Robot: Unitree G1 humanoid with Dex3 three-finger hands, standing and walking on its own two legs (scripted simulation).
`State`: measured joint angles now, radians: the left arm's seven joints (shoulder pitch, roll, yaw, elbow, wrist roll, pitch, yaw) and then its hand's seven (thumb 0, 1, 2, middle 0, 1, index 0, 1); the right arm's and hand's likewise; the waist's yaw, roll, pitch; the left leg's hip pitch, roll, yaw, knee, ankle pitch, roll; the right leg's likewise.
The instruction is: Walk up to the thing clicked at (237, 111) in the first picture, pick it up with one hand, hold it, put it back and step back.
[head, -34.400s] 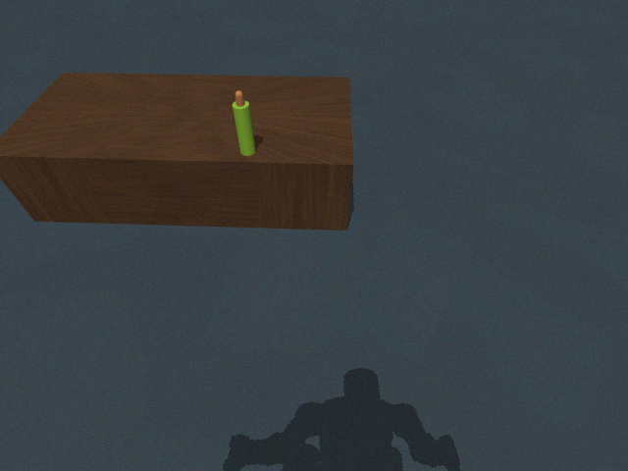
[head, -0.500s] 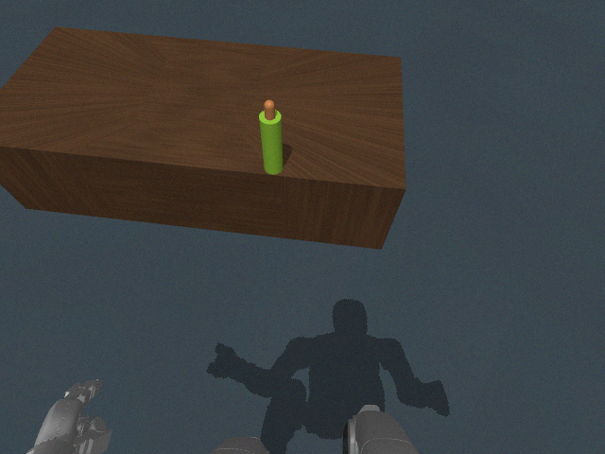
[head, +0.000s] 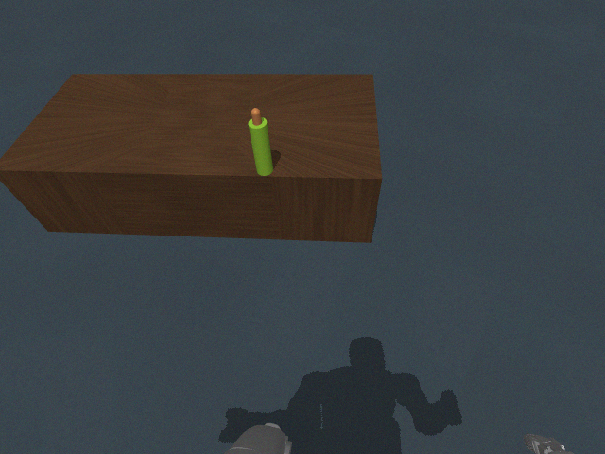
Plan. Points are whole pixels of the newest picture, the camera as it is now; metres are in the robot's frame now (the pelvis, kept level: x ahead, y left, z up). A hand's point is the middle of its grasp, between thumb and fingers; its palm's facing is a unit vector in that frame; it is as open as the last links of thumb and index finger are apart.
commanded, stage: step back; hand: left
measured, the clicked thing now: (260, 141) +1.00 +0.22 -0.28
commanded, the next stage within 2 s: stand in 1.06 s
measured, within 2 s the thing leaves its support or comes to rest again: neither
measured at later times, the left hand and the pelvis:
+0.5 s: hand out of the picture +0.03 +0.25 -0.14, palm faces +0.10 -0.92 -0.37, open 7.3 cm; pelvis -0.02 -0.02 +0.00, yaw +5 degrees
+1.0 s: hand out of the picture +0.08 +0.28 -0.14, palm faces +0.11 -0.93 -0.35, open 7.3 cm; pelvis +0.01 +0.01 +0.01, yaw +5 degrees
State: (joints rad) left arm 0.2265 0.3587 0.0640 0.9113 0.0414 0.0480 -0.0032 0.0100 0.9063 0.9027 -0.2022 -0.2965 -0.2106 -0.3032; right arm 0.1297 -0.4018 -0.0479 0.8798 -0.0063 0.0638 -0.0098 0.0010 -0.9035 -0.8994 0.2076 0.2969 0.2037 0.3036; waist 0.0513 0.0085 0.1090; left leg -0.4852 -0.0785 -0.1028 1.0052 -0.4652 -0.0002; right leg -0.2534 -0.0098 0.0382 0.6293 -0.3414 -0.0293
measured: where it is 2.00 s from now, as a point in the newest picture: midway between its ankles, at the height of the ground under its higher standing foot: outside the picture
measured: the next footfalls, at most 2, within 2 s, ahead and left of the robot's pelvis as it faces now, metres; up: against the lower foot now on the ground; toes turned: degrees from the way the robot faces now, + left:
left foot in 0.16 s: +0.04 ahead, +0.13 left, +0.00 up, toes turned +6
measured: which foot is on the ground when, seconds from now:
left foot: up 0.00-0.14, down 0.16-1.00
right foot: down 0.00-1.00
